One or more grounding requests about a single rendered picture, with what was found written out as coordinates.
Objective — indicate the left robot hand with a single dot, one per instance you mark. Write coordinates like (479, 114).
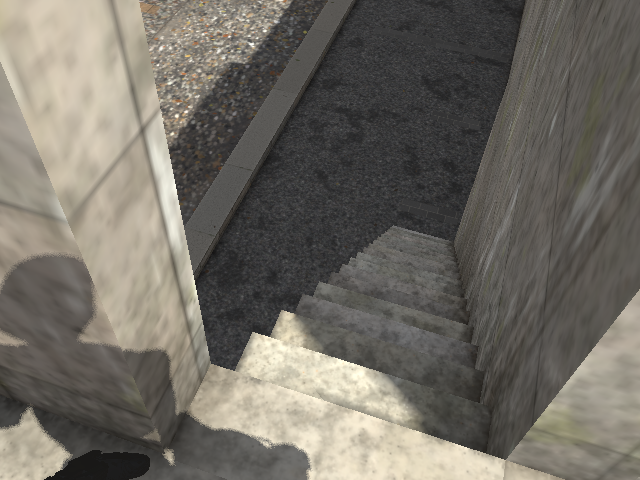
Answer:
(107, 466)

